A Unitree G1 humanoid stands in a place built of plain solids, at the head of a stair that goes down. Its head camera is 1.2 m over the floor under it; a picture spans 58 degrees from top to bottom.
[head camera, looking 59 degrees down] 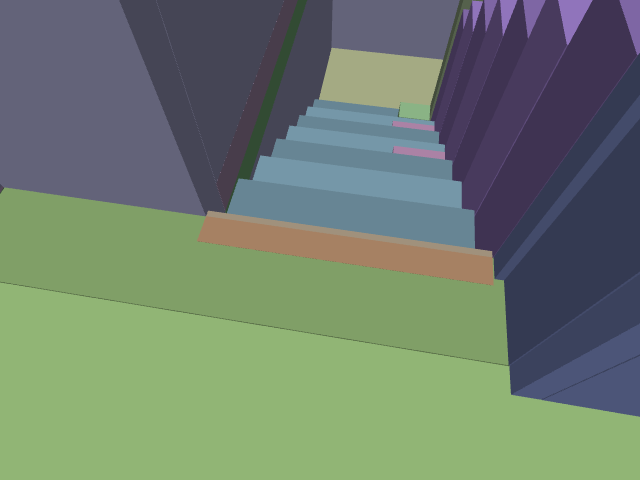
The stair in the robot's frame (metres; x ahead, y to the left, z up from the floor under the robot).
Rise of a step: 0.18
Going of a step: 0.28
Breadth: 0.94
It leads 10 degrees to the right of straight ahead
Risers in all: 8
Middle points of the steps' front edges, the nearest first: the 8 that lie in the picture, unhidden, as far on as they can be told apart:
0.76 -0.09 0.00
1.04 -0.13 -0.17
1.32 -0.18 -0.35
1.60 -0.23 -0.53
1.88 -0.28 -0.70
2.16 -0.32 -0.88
2.44 -0.37 -1.05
2.72 -0.42 -1.23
